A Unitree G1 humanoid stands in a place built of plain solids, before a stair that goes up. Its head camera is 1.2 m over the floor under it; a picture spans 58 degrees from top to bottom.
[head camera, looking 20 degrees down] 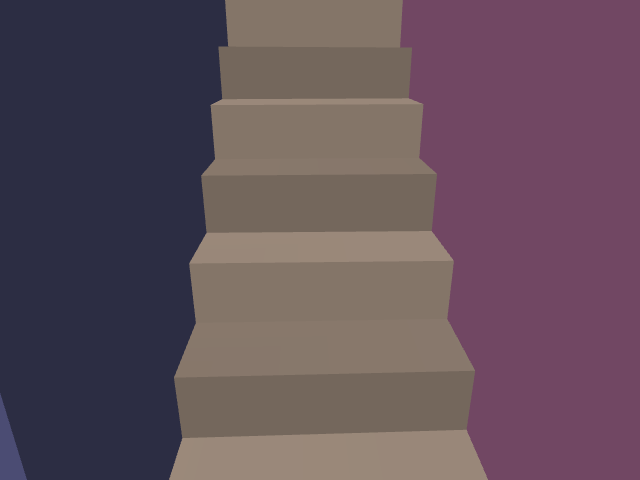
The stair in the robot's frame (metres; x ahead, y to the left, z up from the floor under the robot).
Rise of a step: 0.19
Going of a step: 0.22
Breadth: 0.80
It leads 2 degrees to the left of straight ahead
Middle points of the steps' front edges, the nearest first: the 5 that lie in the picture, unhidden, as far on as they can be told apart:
0.83 0.03 0.57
1.05 0.04 0.76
1.26 0.05 0.94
1.48 0.06 1.13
1.70 0.06 1.32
